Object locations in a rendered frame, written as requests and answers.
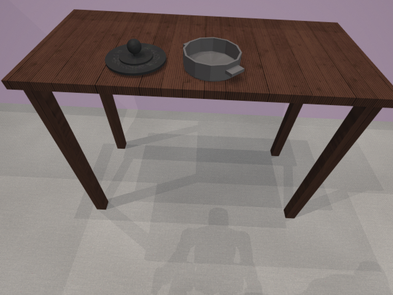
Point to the pot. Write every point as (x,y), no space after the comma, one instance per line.
(212,59)

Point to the table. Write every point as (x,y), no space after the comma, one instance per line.
(284,61)

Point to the knob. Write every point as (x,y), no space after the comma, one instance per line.
(134,46)

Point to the lid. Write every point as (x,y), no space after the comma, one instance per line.
(148,60)

